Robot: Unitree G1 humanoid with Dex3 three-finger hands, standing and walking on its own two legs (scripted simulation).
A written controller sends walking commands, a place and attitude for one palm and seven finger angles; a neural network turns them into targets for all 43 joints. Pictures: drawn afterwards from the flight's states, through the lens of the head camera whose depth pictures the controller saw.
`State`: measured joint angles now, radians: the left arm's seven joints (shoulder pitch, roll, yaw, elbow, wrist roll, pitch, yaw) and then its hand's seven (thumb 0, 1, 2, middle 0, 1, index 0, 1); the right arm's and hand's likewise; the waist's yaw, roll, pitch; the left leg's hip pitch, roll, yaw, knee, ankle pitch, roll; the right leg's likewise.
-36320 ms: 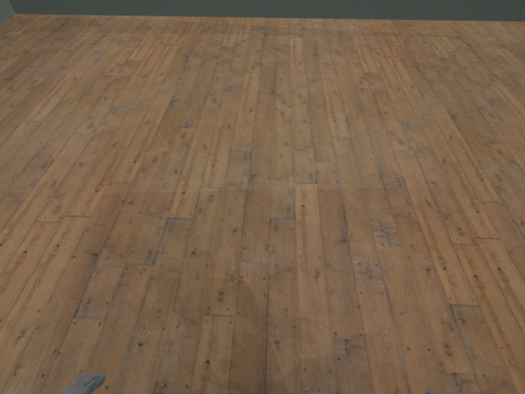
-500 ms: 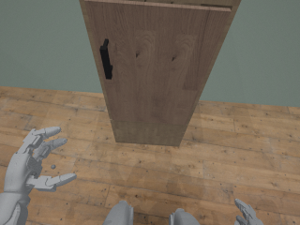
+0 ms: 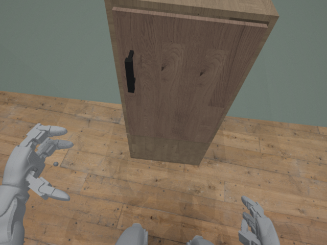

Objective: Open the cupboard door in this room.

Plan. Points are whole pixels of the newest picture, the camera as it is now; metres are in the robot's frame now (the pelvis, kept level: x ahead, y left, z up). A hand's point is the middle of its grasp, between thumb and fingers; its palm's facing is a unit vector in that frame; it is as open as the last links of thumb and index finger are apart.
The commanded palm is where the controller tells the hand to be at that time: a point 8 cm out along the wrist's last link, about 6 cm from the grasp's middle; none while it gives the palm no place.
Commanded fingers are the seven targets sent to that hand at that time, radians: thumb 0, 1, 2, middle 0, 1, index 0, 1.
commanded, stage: raise the hand with hooked fingers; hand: left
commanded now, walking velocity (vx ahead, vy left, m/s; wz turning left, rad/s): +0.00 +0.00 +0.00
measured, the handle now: (131, 72) +0.59 +0.15 +0.05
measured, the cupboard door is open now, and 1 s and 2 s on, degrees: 0 0 0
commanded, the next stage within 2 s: move the hooked fingers beside the handle in 0.62 s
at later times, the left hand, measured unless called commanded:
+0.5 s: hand (63, 156) +0.29 +0.25 +0.06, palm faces +0.01 -1.00 -0.04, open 14.0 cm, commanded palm +0.26 +0.30 +0.06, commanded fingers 0.00 -0.50 0.30 -0.30 -1.20 -0.30 -1.20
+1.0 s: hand (77, 140) +0.33 +0.23 +0.06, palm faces -0.01 -1.00 -0.03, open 14.0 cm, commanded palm +0.31 +0.28 +0.06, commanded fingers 0.00 -0.50 0.30 -0.30 -1.20 -0.30 -1.20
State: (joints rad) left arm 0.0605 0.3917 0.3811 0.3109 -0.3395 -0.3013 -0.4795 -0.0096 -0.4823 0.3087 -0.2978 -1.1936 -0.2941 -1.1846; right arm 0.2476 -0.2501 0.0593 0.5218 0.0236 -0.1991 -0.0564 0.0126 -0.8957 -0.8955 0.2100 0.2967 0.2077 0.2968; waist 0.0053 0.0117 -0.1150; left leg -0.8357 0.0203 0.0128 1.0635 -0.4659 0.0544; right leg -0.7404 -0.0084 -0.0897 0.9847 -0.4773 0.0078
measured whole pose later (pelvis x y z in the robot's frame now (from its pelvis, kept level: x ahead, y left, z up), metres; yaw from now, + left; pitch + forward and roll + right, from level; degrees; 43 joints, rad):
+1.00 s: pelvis -0.01 -0.04 +0.00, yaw +0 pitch +14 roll -2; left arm -0.21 0.44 0.43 0.60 -0.33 -0.34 -0.53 -0.01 -0.50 0.30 -0.30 -1.20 -0.30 -1.20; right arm 0.27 -0.28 0.05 0.58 0.03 -0.17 -0.08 0.01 -0.90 -0.90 0.21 0.30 0.21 0.30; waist -0.03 0.01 -0.11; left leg -0.86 0.05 0.00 1.07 -0.46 0.01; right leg -0.78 0.02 -0.10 1.02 -0.49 -0.04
